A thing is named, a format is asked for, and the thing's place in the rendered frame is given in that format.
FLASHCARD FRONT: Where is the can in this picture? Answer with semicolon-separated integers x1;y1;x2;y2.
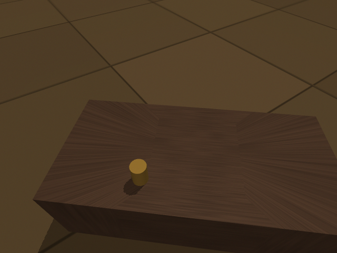
129;159;148;186

